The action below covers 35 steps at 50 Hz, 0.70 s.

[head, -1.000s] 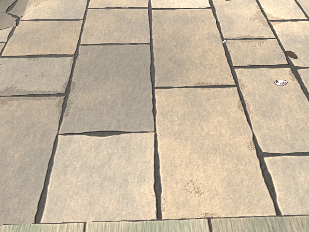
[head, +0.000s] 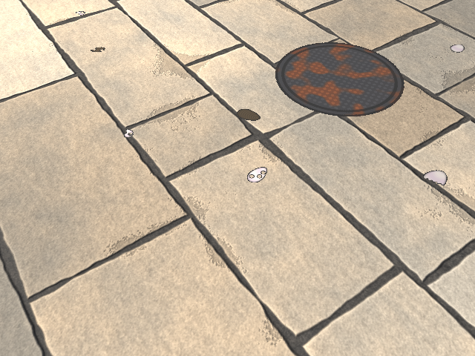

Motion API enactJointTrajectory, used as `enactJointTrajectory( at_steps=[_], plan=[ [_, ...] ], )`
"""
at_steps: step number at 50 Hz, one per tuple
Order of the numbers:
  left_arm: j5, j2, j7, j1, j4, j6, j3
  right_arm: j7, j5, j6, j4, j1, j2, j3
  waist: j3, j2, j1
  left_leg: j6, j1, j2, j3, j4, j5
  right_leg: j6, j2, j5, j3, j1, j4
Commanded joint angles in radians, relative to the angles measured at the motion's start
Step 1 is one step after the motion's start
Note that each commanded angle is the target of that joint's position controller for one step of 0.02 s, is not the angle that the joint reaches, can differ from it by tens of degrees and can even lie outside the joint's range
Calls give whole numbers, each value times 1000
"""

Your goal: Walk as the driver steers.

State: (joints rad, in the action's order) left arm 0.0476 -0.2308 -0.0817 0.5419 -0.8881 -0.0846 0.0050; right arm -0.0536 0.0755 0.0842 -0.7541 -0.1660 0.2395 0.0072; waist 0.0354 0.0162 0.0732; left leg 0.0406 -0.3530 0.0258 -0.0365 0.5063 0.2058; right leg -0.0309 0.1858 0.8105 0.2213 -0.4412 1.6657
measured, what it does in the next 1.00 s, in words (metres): walks ahead, turning left: right foot, then left foot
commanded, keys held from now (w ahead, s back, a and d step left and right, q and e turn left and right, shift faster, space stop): q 1.00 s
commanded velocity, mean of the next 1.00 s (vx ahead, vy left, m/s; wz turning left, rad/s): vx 0.09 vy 0.00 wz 0.34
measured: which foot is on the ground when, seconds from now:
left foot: down 0.00-0.42, up 0.44-0.82, down 0.84-1.00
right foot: up 0.00-0.38, down 0.40-0.84, up 0.86-1.00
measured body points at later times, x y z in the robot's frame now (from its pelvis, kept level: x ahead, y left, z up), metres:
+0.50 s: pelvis +0.12 -0.02 -0.01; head +0.15 -0.03 +0.44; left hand +0.33 +0.22 -0.07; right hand +0.17 -0.28 -0.15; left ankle +0.05 +0.11 -0.68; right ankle +0.22 -0.12 -0.74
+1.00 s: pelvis +0.13 +0.04 +0.00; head +0.13 +0.08 +0.44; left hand +0.17 +0.35 -0.12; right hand +0.34 -0.17 -0.09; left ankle +0.11 +0.11 -0.74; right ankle +0.26 -0.09 -0.62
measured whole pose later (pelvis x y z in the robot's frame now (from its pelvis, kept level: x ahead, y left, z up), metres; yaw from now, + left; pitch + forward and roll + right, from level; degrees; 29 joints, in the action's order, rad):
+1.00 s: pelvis +0.13 +0.04 +0.00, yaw +27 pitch +2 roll -3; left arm 0.02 -0.27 0.08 0.09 -0.74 0.02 -0.09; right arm 0.03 0.02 -0.05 -0.64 -0.29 0.25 -0.05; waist 0.00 -0.03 -0.03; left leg 0.07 -0.36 -0.04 0.04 0.60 0.27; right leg -0.06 -0.01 0.30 0.04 -0.77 1.29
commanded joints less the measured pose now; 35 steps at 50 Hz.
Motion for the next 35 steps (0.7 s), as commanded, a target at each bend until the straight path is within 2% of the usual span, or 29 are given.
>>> enactJointTrajectory(
  at_steps=[1,2,3,4,5,6,7,8,9,10,11,12,13,14,15,16,17,19,20,21,22,23,24,25,26,27,29,31,35],
  plan=[
    [-172,-60,93,-122,160,30,-25,17,-111,-49,-88,-352,216,-92,133,69,-162,362,733,540,549,-78,-613,-68,-128,-96,-145,-869,609],
    [-139,-66,144,-217,198,61,-21,50,-123,-53,-73,-253,84,-35,48,-40,-133,276,505,461,480,-139,-451,-58,-151,-184,-138,-778,512],
    [-115,-29,158,-258,229,86,-12,61,-88,-46,-87,-180,38,-4,-39,-41,-72,240,222,424,451,-202,-385,-29,-171,-234,-124,-631,469],
    [-97,21,160,-260,243,109,0,58,-73,-43,-99,-108,18,15,-113,-25,-12,191,11,354,347,-215,-297,-4,-204,-225,-99,-526,339],
    [-71,59,157,-233,241,112,10,46,-56,-37,-109,-74,25,16,-123,17,13,177,-100,289,265,-235,-319,16,-210,-252,-112,-456,282],
    [-53,80,159,-196,241,103,16,38,-39,-29,-126,-77,61,7,-99,41,37,182,-124,243,220,-251,-439,17,-217,-305,-147,-413,216],
    [-46,72,158,-174,225,93,15,32,-30,-21,-132,-90,102,-8,-60,28,51,196,-111,206,177,-258,-586,11,-228,-418,-181,-355,132],
    [-54,55,157,-215,236,76,8,42,-37,-15,-158,-142,94,-9,-51,38,26,196,-22,209,201,-230,-670,0,-244,-504,-160,-427,107],
    [-54,36,159,-270,255,63,5,55,-50,-12,-167,-172,81,-8,-28,7,5,198,76,219,213,-191,-753,-6,-261,-539,-145,-487,45],
    [-52,-9,157,-324,273,51,-7,67,-63,-16,-166,-198,83,-14,-18,-7,-16,186,162,173,181,-152,-728,-18,-266,-648,-154,-539,-129],
    [-35,11,153,-404,308,44,2,87,-75,-24,-154,-207,76,-14,3,23,-38,164,209,146,168,-138,-711,-33,-280,-767,-144,-500,-360],
    [-36,26,150,-487,330,38,5,101,-82,-35,-153,-240,88,-22,24,70,-77,152,237,143,172,-134,-731,-43,-256,-818,-159,-437,-510],
    [-50,48,145,-546,350,36,10,107,-82,-51,-148,-264,104,-31,38,107,-102,150,245,152,189,-140,-708,-57,-227,-787,-176,-362,-618],
    [-79,44,137,-586,354,46,10,114,-85,-71,-140,-265,121,-41,-7,90,-121,134,179,118,159,-170,-539,-74,-193,-793,-201,-255,-841],
    [-92,40,126,-623,359,50,6,114,-82,-80,-134,-287,139,-51,-18,117,-143,141,148,142,196,-200,-458,-84,-159,-806,-229,-155,-917],
    [-100,23,119,-624,358,53,-6,111,-84,-88,-131,-294,150,-60,-24,141,-142,144,167,159,234,-200,-385,-83,-144,-784,-220,-102,-990],
    [-98,-4,113,-603,352,54,-21,106,-84,-94,-122,-289,149,-66,-25,166,-130,141,185,177,274,-189,-339,-69,-139,-777,-205,-49,-1046],
    [-78,-62,107,-534,316,45,-55,101,-89,-94,-93,-267,114,-74,-25,151,-100,104,208,150,313,-118,-228,-11,-153,-837,-171,81,-1226],
    [-57,-87,110,-487,303,38,-68,98,-88,-93,-86,-281,90,-77,2,128,-91,60,151,108,297,-47,-148,23,-210,-935,-144,217,-1267],
    [-31,-125,120,-379,288,38,-82,96,-72,-87,-53,-280,42,-70,117,23,-72,12,-49,52,259,133,86,86,-382,-1278,-43,512,-1156],
    [-25,-156,125,-270,263,64,-105,96,-73,-83,-11,-302,-16,-54,263,-186,-36,-46,-305,-47,180,376,508,238,-625,-1406,153,758,-1100],
    [-30,-144,120,-204,246,76,-110,93,-90,-77,27,-233,51,-75,325,-241,23,-85,-402,-74,205,589,599,337,-686,-1099,328,724,-1214],
    [-30,-130,122,-225,234,74,-108,99,-93,-85,41,-164,103,-103,204,-209,16,-105,-516,-61,188,742,514,325,-632,-846,293,635,-1282],
    [-34,-102,129,-292,229,75,-100,113,-83,-106,45,-135,104,-114,104,-220,-18,-112,-560,-43,161,829,432,281,-576,-703,198,511,-1311],
    [-34,-75,132,-380,236,80,-91,126,-74,-130,44,-144,111,-123,53,-232,-61,-118,-512,-32,159,860,358,247,-538,-616,116,354,-1345],
    [-22,-76,131,-455,237,85,-90,132,-68,-149,46,-163,111,-128,18,-237,-102,-122,-419,-38,138,892,282,225,-498,-611,35,199,-1368],
    [-6,-90,132,-519,230,84,-88,128,-66,-161,52,-200,89,-126,8,-206,-149,-122,-314,-62,73,956,161,211,-454,-653,-95,57,-1377],
    [-16,-97,143,-498,210,83,-84,119,-72,-162,81,-160,70,-112,-3,-179,-142,-120,-309,-45,55,869,67,217,-462,-647,-149,42,-1372],
    [-34,-174,174,-459,193,91,-101,74,-67,-154,161,-45,48,-80,48,-185,-118,-104,-188,18,35,546,0,209,-496,-578,-177,67,-1352]
  ],
)
Keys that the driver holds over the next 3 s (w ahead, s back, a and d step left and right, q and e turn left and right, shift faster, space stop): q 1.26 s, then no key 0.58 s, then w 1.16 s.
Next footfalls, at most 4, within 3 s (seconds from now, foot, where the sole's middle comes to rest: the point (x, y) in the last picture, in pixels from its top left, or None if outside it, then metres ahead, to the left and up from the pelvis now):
0.40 right None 0.26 -0.12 -0.77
0.84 left None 0.15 0.13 -0.77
1.38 right None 0.34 -0.01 -0.77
1.68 left None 0.16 0.19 -0.77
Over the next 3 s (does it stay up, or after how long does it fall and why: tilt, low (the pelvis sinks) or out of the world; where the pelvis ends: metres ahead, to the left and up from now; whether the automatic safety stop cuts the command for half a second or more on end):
stays up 0.63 0.41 -0.01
